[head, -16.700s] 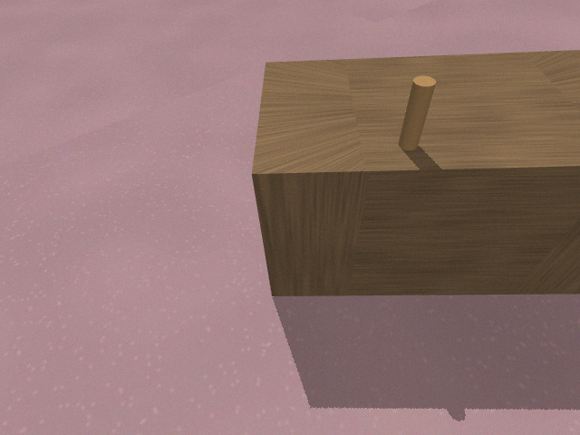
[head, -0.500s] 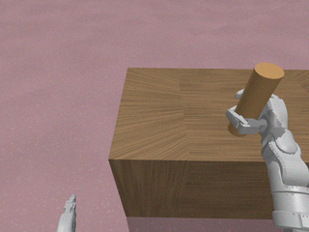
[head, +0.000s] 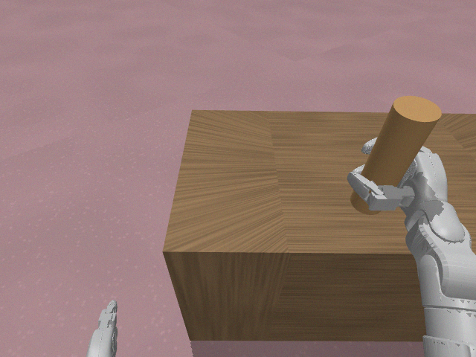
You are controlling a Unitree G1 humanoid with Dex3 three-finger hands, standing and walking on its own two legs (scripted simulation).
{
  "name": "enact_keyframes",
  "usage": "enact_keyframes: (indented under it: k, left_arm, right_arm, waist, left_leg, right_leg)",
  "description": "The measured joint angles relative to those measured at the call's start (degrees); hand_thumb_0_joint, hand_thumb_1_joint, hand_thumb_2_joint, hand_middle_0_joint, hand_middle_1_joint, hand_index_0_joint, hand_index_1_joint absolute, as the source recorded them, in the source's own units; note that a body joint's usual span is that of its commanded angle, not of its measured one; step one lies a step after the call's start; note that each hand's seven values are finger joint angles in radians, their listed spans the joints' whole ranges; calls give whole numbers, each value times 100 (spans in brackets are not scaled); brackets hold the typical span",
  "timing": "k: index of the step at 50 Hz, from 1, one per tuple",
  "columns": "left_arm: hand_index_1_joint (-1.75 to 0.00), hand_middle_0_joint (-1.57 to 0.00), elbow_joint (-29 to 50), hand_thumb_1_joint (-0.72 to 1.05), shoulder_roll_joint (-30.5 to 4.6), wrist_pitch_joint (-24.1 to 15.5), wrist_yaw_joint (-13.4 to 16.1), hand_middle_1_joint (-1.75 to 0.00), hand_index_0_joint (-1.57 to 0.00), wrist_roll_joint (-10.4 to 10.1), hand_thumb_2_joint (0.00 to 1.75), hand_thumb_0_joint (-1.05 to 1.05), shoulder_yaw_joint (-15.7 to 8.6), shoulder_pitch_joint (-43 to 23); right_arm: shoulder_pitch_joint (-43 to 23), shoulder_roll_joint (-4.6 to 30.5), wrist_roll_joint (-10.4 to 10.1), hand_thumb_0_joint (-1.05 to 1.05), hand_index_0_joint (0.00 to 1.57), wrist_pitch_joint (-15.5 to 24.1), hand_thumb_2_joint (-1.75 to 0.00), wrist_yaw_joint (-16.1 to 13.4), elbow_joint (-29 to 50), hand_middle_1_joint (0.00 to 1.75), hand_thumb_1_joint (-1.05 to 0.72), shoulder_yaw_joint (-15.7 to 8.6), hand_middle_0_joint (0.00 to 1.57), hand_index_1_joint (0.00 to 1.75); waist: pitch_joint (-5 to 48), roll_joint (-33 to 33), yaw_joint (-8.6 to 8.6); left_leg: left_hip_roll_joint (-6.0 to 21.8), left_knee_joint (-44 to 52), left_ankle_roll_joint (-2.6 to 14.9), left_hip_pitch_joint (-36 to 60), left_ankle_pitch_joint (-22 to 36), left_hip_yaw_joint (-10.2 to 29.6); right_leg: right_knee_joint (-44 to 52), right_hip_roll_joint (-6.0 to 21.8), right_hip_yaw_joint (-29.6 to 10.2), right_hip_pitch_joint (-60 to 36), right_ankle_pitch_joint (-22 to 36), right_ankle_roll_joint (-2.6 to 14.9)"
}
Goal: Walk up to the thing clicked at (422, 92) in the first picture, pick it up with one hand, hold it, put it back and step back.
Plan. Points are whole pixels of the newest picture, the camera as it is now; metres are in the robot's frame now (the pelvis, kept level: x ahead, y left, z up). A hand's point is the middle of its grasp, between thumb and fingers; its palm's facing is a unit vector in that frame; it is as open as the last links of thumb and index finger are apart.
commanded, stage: hold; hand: right
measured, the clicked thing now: (387, 163) +0.33 -0.17 +0.21
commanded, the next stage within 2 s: none
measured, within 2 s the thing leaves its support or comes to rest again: neither
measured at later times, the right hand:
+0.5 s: hand (380, 179) +0.33 -0.17 +0.18, palm faces +0.14 +0.99 -0.01, open 7.6 cm
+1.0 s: hand (379, 180) +0.33 -0.17 +0.18, palm faces +0.15 +0.99 +0.00, open 7.6 cm
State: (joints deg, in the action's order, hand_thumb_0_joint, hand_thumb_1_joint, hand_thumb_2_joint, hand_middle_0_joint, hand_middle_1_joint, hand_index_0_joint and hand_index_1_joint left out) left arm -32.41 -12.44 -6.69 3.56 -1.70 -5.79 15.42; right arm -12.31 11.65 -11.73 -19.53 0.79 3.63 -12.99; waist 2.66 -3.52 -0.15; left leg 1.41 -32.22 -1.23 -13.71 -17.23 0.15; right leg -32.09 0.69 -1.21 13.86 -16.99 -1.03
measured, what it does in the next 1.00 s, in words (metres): stands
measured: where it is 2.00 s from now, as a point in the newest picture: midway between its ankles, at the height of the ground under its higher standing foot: outside the picture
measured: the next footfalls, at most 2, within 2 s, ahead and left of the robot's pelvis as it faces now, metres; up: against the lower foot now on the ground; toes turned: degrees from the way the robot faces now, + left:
none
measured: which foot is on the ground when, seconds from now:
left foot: down 0.00-1.00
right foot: down 0.00-1.00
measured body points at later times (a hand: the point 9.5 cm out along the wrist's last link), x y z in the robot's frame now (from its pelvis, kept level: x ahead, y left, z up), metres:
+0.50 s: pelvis +0.00 +0.00 +0.00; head -0.03 +0.02 +0.45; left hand +0.16 +0.26 -0.08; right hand +0.31 -0.23 +0.18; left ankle +0.00 +0.13 -0.73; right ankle +0.00 -0.13 -0.73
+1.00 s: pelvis +0.00 +0.00 +0.00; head -0.03 +0.02 +0.45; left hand +0.16 +0.26 -0.08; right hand +0.31 -0.23 +0.18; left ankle +0.00 +0.13 -0.73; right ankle +0.00 -0.13 -0.73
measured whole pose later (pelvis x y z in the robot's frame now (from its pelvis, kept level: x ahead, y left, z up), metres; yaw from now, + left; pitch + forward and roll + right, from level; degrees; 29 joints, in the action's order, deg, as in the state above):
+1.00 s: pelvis +0.00 +0.00 +0.00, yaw +0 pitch -2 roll +0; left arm -35.2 -12.5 -9.6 3.7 -1.5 -5.8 14.6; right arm -11.3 11.7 -11.9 -20.2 0.7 4.0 -13.9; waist 2.0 -3.2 0.0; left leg 1.3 -30.6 -1.2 -12.4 -16.3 0.1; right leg -30.6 0.8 -1.2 12.6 -16.1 -1.0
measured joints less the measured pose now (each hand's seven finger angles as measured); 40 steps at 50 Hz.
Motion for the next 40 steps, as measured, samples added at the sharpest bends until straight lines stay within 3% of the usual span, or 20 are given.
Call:
enact_keyframes:
  k: [9, 40]
  left_arm:
    - [-5, -6, -193, -52, -51, -34, 2, -5, -6, 2, 5, -1, -44, -99]
    - [-5, -6, -346, -52, 32, -231, -35, -6, -6, 13, 5, -1, 31, -150]
  right_arm:
    - [-4, 29, 3, -1, 87, -176, -111, -4, 15, 119, 14, -80, 84, 119]
    - [44, 47, 1, -1, 87, -149, -111, 50, 30, 119, 14, -63, 84, 119]
  waist:
    - [9, 24, 18]
    - [-64, 27, 24]
  left_leg:
    - [-4, 35, 8, 53, 11, -19]
    - [1, 167, -13, 104, 130, 6]
  right_leg:
    - [48, 4, -17, -54, 24, -6]
    - [123, 0, 10, -88, 102, 17]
